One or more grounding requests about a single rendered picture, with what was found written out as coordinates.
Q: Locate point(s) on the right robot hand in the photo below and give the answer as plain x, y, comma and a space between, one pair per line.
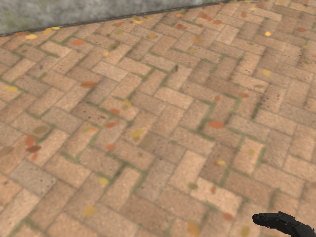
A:
284, 223

